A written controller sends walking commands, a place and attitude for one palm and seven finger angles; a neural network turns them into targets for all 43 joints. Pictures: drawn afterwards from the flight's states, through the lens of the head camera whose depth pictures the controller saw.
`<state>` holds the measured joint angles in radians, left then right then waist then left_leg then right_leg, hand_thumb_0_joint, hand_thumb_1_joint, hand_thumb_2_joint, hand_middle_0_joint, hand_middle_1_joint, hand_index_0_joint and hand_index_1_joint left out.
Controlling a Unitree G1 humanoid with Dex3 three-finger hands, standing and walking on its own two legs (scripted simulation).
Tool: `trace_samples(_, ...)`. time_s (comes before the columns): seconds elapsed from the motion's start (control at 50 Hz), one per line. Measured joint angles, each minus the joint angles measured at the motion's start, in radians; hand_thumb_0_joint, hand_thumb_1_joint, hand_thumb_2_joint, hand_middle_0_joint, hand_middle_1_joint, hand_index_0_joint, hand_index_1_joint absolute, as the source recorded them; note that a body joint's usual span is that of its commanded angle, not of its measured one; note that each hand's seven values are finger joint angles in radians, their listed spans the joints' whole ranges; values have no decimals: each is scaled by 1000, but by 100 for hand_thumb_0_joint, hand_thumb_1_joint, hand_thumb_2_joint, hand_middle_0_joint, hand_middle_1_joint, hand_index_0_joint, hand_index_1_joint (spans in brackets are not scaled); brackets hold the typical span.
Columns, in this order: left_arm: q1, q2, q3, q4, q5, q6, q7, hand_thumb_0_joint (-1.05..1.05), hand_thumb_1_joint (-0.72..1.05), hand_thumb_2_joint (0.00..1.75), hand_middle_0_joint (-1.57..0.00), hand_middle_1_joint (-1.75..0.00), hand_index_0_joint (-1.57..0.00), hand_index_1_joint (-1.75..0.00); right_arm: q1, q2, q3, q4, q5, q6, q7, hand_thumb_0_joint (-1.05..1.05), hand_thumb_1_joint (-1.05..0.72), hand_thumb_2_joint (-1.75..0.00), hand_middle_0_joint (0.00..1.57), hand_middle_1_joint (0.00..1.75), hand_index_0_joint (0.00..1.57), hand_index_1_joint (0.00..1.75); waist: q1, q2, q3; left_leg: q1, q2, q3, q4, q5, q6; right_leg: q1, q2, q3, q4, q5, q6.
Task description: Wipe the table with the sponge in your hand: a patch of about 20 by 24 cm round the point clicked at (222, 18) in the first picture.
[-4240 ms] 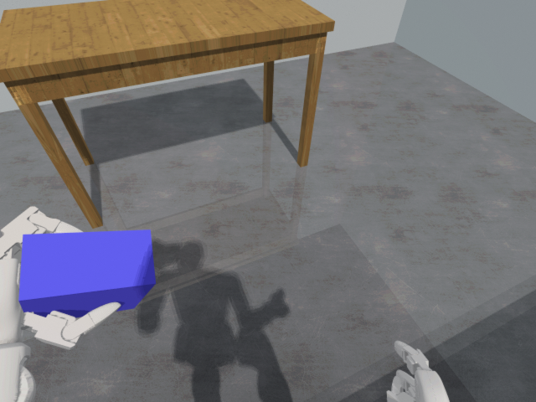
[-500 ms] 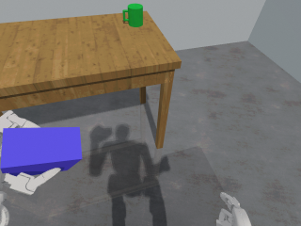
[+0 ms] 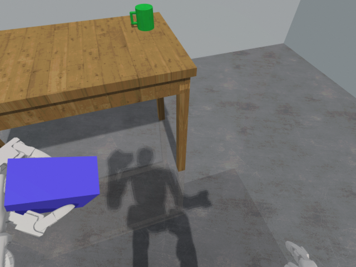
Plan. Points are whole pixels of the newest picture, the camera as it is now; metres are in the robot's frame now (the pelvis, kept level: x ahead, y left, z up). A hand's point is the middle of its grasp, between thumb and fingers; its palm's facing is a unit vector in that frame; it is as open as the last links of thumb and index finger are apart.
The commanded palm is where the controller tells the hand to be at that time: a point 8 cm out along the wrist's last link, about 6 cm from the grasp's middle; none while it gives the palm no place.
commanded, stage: take the last steps up to it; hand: left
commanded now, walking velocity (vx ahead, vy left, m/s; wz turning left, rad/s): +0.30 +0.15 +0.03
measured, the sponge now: (65, 186) +0.22 +0.21 +0.14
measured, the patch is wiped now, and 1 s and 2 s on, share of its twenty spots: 0.00 0.00 0.00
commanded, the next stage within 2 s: come to a stop and stand still in 1.92 s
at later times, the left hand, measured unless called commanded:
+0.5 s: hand (58, 153) +0.28 +0.24 +0.15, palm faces +0.38 -0.80 -0.46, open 10.3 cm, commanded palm +0.21 +0.29 +0.17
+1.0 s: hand (52, 103) +0.39 +0.29 +0.17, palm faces +0.38 -0.82 -0.43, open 10.3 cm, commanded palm +0.33 +0.33 +0.17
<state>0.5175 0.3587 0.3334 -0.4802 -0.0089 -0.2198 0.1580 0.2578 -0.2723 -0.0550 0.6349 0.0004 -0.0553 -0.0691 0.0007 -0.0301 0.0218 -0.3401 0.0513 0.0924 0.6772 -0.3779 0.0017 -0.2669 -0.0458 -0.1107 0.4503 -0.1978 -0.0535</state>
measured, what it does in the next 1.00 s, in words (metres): walks ahead: left foot, then right foot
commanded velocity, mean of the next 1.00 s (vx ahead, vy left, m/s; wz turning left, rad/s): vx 0.30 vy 0.12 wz -0.01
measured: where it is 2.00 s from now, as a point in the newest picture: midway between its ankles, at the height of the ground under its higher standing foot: (169, 249)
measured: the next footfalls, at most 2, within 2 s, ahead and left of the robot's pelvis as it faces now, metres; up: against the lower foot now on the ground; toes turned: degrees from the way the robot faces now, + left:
left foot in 0.08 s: +0.04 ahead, +0.15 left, +0.00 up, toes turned +7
right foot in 0.38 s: +0.11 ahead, -0.08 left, +0.00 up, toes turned -9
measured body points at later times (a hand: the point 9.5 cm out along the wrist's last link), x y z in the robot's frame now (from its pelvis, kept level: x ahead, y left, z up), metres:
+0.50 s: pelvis +0.05 +0.01 -0.02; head +0.09 -0.02 +0.43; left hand +0.25 +0.28 +0.17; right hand +0.21 -0.20 -0.14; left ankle +0.00 +0.14 -0.67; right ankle +0.07 -0.07 -0.74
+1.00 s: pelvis +0.16 +0.06 -0.01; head +0.19 +0.06 +0.44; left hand +0.36 +0.33 +0.20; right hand +0.33 -0.15 -0.10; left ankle +0.17 +0.17 -0.74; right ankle +0.17 -0.05 -0.69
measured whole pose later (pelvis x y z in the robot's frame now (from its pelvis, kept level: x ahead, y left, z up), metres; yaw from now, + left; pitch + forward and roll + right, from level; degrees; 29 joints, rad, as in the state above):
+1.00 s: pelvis +0.16 +0.06 -0.01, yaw -2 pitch +0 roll +0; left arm 0.46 0.37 0.37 -0.53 -0.01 -0.22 0.15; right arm 0.20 -0.12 0.01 0.61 0.01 -0.12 -0.04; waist 0.00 -0.01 0.04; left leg -0.24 0.07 0.16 0.50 -0.26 0.01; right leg -0.48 -0.08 -0.12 0.98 -0.42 0.02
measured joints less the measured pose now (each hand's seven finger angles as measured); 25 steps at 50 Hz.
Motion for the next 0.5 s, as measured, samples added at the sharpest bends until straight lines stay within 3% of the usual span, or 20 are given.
trace_samples(0.08, -22, -12, -16, -25, 2, 1, 8, -1, -51, 100, -70, -136, -72, -135, 1, 3, 2, -22, -2, -16, -5, 1, -91, -90, 20, 30, 20, 30, 7, -2, -9, 116, -6, 16, -178, 20, 14, -9, -11, -5, 59, -35, 21)
trace_samples(0.1, -32, -9, -14, -29, 1, -1, 10, -1, -51, 100, -70, -136, -72, -135, -4, 9, 3, -29, -1, -20, -7, 1, -91, -90, 20, 30, 20, 30, 7, -4, -7, 131, -10, 18, -207, 80, 12, -20, -15, 0, 100, -63, 26)
trace_samples(0.12, -44, -5, -9, -26, 1, -4, 12, -1, -51, 100, -70, -136, -72, -135, -11, 19, 5, -35, 0, -23, -8, 1, -91, -90, 20, 30, 20, 30, 8, -6, -1, 133, -14, 21, -198, 133, 9, -36, -17, 13, 159, -132, 31)
trace_samples(0.16, -64, 7, 4, 0, 8, -10, 13, -1, -51, 100, -70, -136, -72, -135, -24, 53, 16, -35, 4, -34, -5, 1, -91, -90, 20, 30, 20, 30, 9, -9, -1, 137, -17, 30, -170, 120, 3, -94, -10, 35, 344, -250, 39)
trace_samples(0.22, -84, 25, 18, 47, 14, -10, 2, -1, -51, 100, -70, -136, -72, -135, -22, 103, 41, -24, 8, -52, 10, 1, -91, -90, 20, 30, 20, 30, 0, 14, -22, 143, -11, 17, -175, 92, 9, -166, -5, 24, 523, -261, 54)
trace_samples(0.28, -75, 14, 23, 57, 7, -6, -4, -1, -51, 100, -70, -136, -72, -135, -19, 133, 69, -11, 9, -62, 20, 1, -90, -90, 20, 30, 20, 30, 11, 42, -26, 158, -3, 20, -197, 92, 3, -176, -17, 4, 481, -223, 68)
trace_samples(0.34, -58, 2, 20, 50, 2, -4, -8, -1, -51, 100, -70, -136, -72, -136, -17, 148, 89, -1, 4, -66, 24, 1, -90, -90, 21, 30, 20, 30, 25, 64, -12, 166, 5, 27, -191, 76, -12, -127, -20, -17, 322, -202, 77)
trace_samples(0.38, -58, 7, 14, 45, 4, 0, -8, -1, -51, 100, -70, -136, -72, -136, -15, 149, 97, 2, 1, -66, 23, 1, -90, -90, 21, 30, 20, 30, 30, 74, 1, 153, 11, 25, -140, 40, -24, -62, -11, -34, 179, -162, 73)
trace_samples(0.4, -68, 7, 8, 46, 8, 0, -9, -1, -51, 100, -70, -136, -72, -136, -18, 142, 97, 4, 1, -63, 22, 1, -90, -90, 21, 30, 20, 30, 31, 86, 11, 131, 21, 18, -83, 8, -16, -50, -2, -43, 147, -95, 45)
trace_samples(0.44, -101, -5, -11, 57, 11, 3, -14, -1, -51, 100, -70, -136, -72, -136, -45, 121, 87, 31, 0, -46, 21, 1, -90, -90, 21, 30, 20, 30, 27, 103, 38, 42, 16, -21, 148, -66, -5, -57, 1, -59, 187, -92, 5)
trace_samples(0.5, -119, -27, -21, 65, 5, -1, -26, -1, -51, 100, -70, -136, -72, -136, -79, 87, 66, 60, -1, -20, 27, 1, -90, -90, 21, 30, 20, 30, 21, 86, 69, -89, -12, -51, 441, -37, -18, -32, -9, -56, 167, -114, -3)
